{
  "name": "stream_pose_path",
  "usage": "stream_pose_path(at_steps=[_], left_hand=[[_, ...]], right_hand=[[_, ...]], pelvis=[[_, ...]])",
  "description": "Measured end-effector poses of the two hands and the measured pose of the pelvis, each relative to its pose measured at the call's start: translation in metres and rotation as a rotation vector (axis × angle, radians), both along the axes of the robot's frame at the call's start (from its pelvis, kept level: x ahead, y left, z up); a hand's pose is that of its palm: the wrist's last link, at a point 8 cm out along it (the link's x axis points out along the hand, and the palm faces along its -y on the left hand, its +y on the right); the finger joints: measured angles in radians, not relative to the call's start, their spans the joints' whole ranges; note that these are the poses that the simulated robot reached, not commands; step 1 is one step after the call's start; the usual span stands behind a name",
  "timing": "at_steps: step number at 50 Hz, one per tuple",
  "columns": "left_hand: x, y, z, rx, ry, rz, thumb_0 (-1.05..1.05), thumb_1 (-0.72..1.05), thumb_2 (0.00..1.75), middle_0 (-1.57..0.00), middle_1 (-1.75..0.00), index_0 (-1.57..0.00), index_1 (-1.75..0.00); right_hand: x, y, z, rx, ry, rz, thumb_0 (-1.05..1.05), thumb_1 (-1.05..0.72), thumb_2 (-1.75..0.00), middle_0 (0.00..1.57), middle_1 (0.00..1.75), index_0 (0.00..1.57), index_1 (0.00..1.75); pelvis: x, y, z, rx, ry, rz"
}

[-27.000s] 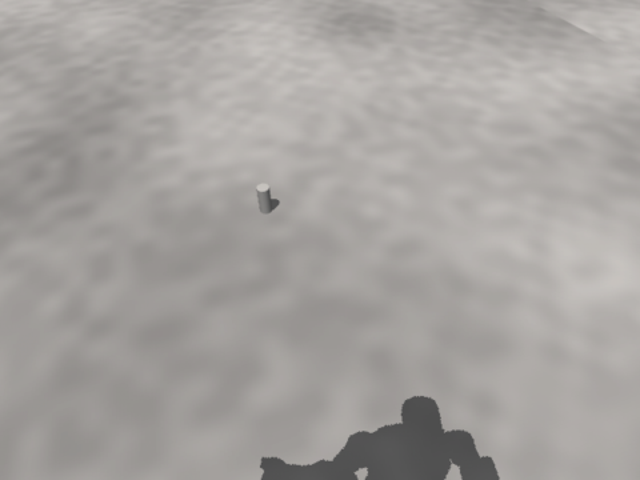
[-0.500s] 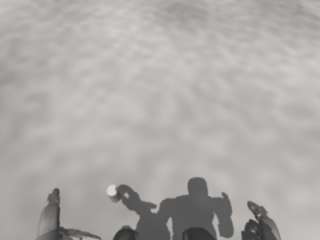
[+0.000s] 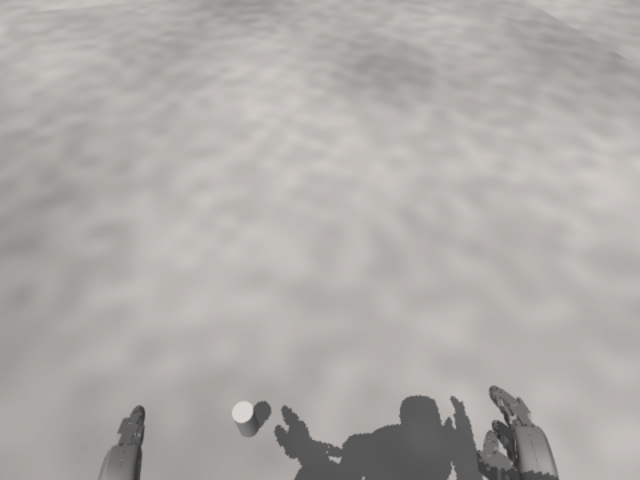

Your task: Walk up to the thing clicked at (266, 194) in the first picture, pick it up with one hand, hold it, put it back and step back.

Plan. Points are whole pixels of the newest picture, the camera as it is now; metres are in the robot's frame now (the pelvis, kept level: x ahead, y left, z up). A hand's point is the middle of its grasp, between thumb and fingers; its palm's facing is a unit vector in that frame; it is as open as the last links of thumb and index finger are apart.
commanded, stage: home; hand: left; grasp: from the side
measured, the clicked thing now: (246, 419) +0.41 +0.21 -0.65
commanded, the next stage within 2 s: stand in 1.38 s
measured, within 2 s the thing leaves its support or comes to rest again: neither
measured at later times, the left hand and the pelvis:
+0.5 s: hand out of the picture +0.17 +0.18 -0.05, palm faces +0.10 -0.95 -0.29, open 17.5 cm; pelvis +0.00 +0.00 +0.00, yaw +0 degrees
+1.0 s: hand out of the picture +0.16 +0.18 -0.05, palm faces +0.11 -0.95 -0.28, open 17.4 cm; pelvis -0.01 -0.01 +0.00, yaw +0 degrees
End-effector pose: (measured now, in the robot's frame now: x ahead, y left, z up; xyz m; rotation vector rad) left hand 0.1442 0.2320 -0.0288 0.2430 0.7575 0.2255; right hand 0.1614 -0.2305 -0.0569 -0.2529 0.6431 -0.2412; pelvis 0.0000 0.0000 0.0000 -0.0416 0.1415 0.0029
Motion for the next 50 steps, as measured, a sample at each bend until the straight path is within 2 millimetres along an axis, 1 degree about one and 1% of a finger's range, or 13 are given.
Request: stream_pose_path(at_steps=[5, 9, 22, 38, 50], left_hand=[[0.004, -0.004, 0.005, -0.003, -0.018, -0.009, -0.01, -0.53, 0.06, -0.06, -0.05, -0.06, -0.05], [0.006, -0.007, 0.005, -0.009, -0.019, -0.013, -0.01, -0.54, 0.05, -0.06, -0.05, -0.06, -0.05], [0.002, -0.008, 0.004, -0.008, -0.007, -0.014, -0.01, -0.55, 0.05, -0.06, -0.05, -0.06, -0.05], [-0.001, -0.008, 0.006, -0.008, -0.021, -0.014, -0.01, -0.54, 0.05, -0.06, -0.05, -0.06, -0.05], [-0.004, -0.010, 0.004, -0.012, -0.007, -0.010, -0.01, -0.53, 0.05, -0.06, -0.05, -0.06, -0.06]], right_hand=[[-0.002, -0.004, 0.001, -0.003, 0.004, -0.006, 0.02, -0.90, -0.90, 0.21, 0.30, 0.20, 0.30], [-0.006, -0.006, 0.000, 0.002, 0.013, -0.015, 0.02, -0.90, -0.90, 0.21, 0.30, 0.20, 0.30], [-0.017, -0.008, -0.005, 0.011, 0.038, -0.025, 0.02, -0.90, -0.90, 0.21, 0.30, 0.20, 0.30], [-0.016, -0.006, -0.002, 0.017, 0.014, -0.012, 0.02, -0.90, -0.89, 0.21, 0.30, 0.20, 0.30], [-0.016, -0.007, -0.004, 0.015, 0.021, -0.008, 0.02, -0.90, -0.89, 0.21, 0.30, 0.20, 0.30]], pelvis=[[0.001, -0.002, 0.002, 0.002, -0.005, 0.000], [0.002, -0.003, 0.003, 0.003, -0.008, -0.002], [-0.002, -0.004, 0.004, 0.005, -0.013, -0.003], [-0.006, -0.005, 0.004, 0.009, -0.023, -0.006], [-0.006, -0.007, 0.004, 0.010, -0.018, -0.005]])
